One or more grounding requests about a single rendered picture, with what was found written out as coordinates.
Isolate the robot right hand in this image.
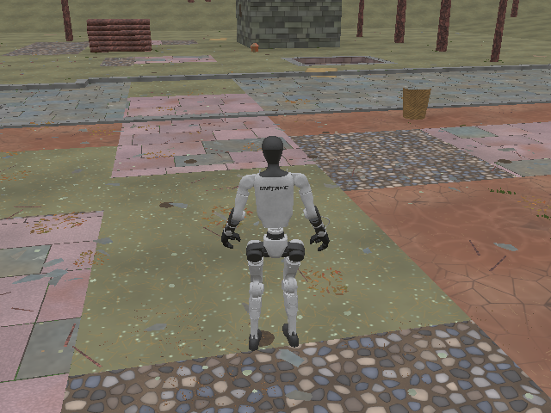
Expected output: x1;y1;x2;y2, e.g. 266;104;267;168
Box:
310;233;330;251

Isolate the robot left upper arm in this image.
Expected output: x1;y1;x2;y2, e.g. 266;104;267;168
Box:
232;174;256;221

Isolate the robot left forearm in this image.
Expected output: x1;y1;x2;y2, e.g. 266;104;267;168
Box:
224;208;240;236

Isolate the robot right forearm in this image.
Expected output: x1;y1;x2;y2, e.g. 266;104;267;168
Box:
309;206;326;237

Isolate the right robot shin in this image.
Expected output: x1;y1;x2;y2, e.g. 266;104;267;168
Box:
283;278;298;335

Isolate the robot left foot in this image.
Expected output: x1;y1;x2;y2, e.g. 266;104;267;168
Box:
249;329;262;351

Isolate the robot right upper arm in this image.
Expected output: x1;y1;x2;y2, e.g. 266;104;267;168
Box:
291;173;318;219

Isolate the robot left hand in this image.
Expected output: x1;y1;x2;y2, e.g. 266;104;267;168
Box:
221;230;241;249

